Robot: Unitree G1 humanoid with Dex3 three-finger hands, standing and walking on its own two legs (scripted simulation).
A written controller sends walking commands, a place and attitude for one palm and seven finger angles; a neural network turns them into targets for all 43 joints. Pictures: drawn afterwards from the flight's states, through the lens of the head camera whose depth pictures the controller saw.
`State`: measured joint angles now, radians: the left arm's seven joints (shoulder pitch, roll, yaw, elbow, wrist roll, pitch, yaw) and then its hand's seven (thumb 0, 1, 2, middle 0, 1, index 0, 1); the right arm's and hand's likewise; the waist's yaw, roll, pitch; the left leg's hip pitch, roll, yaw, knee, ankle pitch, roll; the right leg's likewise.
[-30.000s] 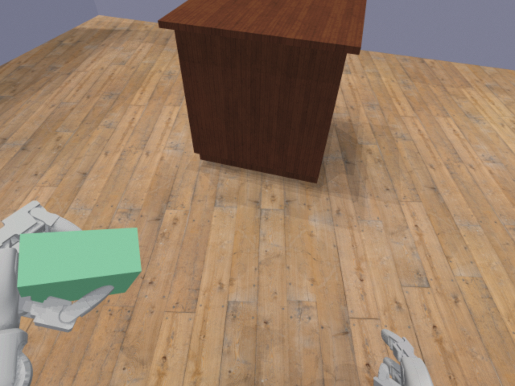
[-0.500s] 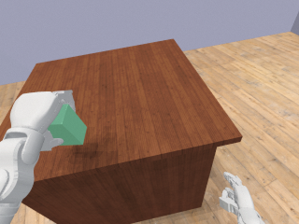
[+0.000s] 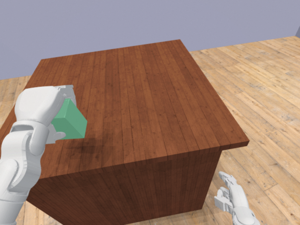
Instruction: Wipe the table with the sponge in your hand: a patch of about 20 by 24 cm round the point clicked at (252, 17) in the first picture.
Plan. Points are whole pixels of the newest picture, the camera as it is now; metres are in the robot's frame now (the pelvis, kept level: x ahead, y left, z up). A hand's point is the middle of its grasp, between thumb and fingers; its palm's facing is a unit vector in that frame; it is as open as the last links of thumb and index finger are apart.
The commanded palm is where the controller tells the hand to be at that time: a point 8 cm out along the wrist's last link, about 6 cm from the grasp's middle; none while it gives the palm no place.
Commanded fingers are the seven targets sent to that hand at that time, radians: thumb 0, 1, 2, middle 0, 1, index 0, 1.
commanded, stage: move the sponge above the wiping area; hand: left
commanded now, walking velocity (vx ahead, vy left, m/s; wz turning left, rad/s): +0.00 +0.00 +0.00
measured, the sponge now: (59, 124) +0.28 +0.29 +0.15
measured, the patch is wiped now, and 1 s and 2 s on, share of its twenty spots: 0.00 0.00 0.00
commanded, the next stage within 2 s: none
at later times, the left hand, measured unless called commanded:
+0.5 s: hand (53, 117) +0.28 +0.31 +0.17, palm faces +0.12 +0.02 -0.99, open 9.4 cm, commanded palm +0.24 +0.30 +0.22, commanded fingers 0.00 0.10 1.30 -1.20 -1.60 -1.20 -1.60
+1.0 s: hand (36, 124) +0.26 +0.34 +0.16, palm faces +0.06 +0.01 -1.00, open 9.4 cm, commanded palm +0.23 +0.32 +0.22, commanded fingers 0.00 0.10 1.30 -1.20 -1.60 -1.20 -1.60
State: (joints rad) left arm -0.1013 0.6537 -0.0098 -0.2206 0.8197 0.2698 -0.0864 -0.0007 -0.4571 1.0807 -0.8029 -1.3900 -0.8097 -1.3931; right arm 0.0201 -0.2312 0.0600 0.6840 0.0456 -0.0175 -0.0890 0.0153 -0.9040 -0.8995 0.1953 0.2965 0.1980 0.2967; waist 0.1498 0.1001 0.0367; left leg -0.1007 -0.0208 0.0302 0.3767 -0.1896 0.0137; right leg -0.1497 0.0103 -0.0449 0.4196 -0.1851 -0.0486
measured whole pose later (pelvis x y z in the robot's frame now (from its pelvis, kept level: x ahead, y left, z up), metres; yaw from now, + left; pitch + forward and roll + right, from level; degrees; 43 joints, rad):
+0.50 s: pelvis +0.00 -0.01 +0.00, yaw +1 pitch -4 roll +1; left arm -0.14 0.66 0.04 -0.05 0.82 0.25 -0.09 0.00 -0.46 1.08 -0.80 -1.39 -0.81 -1.40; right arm 0.05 -0.26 0.04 0.69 0.06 0.00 -0.09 0.01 -0.90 -0.90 0.20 0.30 0.20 0.30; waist 0.13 0.10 0.04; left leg -0.13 0.00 0.01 0.39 -0.20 0.00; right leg -0.16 0.03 -0.06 0.41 -0.19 -0.06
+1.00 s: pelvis +0.01 -0.01 +0.00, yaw +1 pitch -3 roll +0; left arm -0.04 0.70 0.14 -0.03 0.79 0.25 -0.12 0.00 -0.46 1.09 -0.80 -1.40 -0.81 -1.40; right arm 0.07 -0.29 0.02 0.68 0.06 0.01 -0.09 0.01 -0.90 -0.90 0.20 0.30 0.20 0.30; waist 0.12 0.11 0.04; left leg -0.15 0.00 0.01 0.43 -0.22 0.00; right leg -0.18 0.03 -0.06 0.44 -0.21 -0.06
